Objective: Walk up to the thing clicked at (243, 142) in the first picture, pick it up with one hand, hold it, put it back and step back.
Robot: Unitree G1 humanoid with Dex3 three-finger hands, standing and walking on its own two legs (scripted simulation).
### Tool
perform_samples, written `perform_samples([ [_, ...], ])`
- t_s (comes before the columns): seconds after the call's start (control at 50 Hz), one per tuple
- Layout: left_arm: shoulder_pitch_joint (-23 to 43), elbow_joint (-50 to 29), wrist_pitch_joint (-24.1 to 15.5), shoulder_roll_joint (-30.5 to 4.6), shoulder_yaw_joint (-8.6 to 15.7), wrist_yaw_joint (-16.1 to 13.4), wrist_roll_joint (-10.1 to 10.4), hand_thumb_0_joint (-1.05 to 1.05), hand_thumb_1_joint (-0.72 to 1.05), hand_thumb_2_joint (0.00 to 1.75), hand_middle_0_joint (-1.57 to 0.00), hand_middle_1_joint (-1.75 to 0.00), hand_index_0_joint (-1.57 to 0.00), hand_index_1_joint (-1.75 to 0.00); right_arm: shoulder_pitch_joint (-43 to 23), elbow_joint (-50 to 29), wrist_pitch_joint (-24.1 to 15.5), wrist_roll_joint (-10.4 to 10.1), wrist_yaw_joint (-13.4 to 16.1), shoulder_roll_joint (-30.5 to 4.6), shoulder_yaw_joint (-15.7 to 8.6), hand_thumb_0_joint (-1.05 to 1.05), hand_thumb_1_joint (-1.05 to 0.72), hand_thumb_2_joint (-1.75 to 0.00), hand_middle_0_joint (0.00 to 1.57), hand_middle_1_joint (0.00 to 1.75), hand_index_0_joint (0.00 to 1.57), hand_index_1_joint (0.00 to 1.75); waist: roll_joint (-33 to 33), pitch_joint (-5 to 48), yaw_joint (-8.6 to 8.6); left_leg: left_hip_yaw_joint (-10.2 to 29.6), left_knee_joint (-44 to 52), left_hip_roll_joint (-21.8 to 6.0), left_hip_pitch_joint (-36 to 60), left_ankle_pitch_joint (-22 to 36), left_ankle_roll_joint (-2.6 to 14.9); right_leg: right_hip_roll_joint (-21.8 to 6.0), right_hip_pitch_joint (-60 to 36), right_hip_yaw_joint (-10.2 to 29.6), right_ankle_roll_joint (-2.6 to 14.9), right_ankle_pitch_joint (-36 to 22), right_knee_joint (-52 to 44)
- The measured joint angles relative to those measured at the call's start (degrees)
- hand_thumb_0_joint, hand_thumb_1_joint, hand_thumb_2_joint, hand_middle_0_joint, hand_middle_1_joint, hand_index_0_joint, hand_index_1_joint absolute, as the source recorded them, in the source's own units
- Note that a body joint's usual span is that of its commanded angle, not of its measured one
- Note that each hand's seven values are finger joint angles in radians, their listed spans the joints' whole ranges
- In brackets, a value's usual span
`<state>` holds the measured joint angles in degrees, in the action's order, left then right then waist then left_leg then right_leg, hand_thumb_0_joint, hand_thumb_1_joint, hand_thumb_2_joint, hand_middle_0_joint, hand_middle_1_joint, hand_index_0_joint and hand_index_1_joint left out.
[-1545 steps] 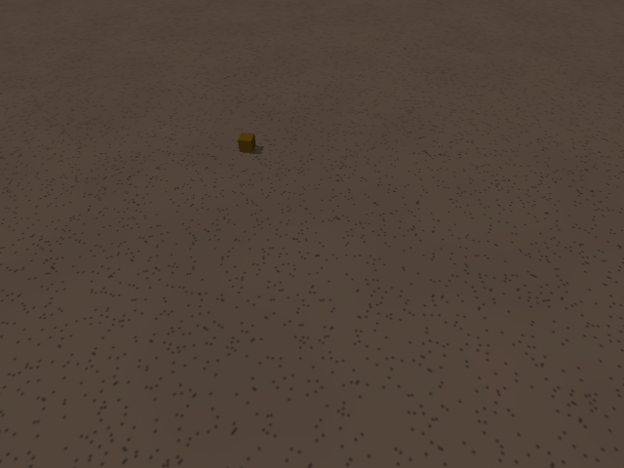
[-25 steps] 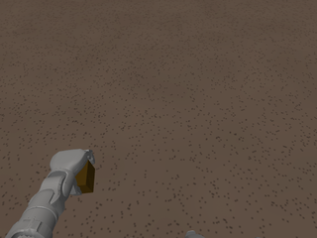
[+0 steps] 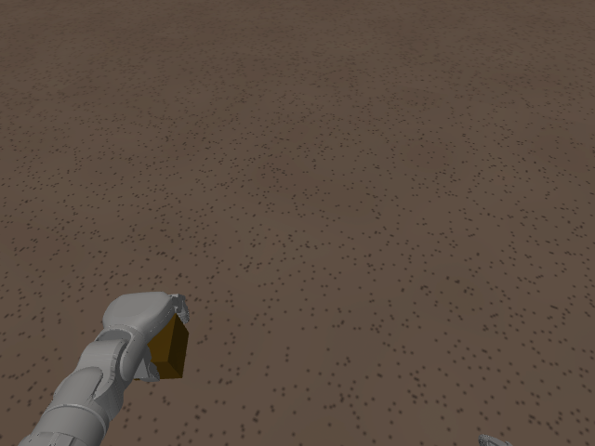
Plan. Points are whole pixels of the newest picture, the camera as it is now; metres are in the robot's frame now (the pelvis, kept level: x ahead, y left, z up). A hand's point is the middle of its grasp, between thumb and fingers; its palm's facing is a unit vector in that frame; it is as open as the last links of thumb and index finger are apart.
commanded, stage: hold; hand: left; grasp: from above
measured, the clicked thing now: (155, 347) +0.32 +0.23 -0.08
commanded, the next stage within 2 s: crouch in 1.64 s
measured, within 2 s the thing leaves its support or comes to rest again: neither
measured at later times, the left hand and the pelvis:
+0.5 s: hand (150, 355) +0.29 +0.21 -0.03, palm faces -0.45 -0.03 -0.89, open 10.3 cm; pelvis -0.01 -0.01 +0.01, yaw +0 degrees
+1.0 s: hand (150, 361) +0.27 +0.20 -0.01, palm faces -0.44 -0.03 -0.90, open 10.3 cm; pelvis -0.02 -0.01 +0.02, yaw +0 degrees
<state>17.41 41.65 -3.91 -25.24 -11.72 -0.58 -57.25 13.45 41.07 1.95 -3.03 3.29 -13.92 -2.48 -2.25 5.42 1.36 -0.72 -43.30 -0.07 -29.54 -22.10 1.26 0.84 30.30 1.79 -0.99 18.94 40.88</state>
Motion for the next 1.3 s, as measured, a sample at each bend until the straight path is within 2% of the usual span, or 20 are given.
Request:
perform_samples([
  [0.22,-2.32,-3.39,-0.61,-0.08,-0.32,2.81,0.30,-0.01,-0.05,0.57,-0.62,-0.65,-0.66,-0.60,-0.46,-1.36,1.07,-0.19,0.34,-0.31,0.22,0.01,-0.89,-0.89,0.20,0.30,0.20,0.30,-0.06,-0.85,-0.52,-0.25,2.98,0.16,3.63,1.29,-0.09,-0.17,-3.26,0.28,0.10,-0.97,-2.29],
  [0.48,-3.29,-5.41,-0.11,0.35,-0.75,2.56,0.57,-0.01,-0.04,0.57,-0.62,-0.65,-0.65,-0.60,-1.51,-1.24,1.30,-0.31,0.66,-0.35,0.51,0.01,-0.90,-0.89,0.20,0.30,0.20,0.30,-0.44,-2.15,-1.16,-0.32,6.03,0.25,6.64,3.41,-0.37,-0.27,-5.90,0.38,0.35,-2.69,-4.56],
  [1.3,-4.96,-9.50,-0.19,-0.18,-1.22,5.66,2.13,-0.01,-0.02,0.55,-0.60,-0.67,-0.64,-0.61,-4.39,-1.59,1.55,-0.88,1.64,-0.03,1.83,0.01,-0.90,-0.90,0.20,0.30,0.20,0.30,-0.74,-4.92,-2.02,-0.55,13.73,0.28,14.00,7.39,-0.65,-0.34,-12.73,0.69,0.62,-6.21,-11.26],
])
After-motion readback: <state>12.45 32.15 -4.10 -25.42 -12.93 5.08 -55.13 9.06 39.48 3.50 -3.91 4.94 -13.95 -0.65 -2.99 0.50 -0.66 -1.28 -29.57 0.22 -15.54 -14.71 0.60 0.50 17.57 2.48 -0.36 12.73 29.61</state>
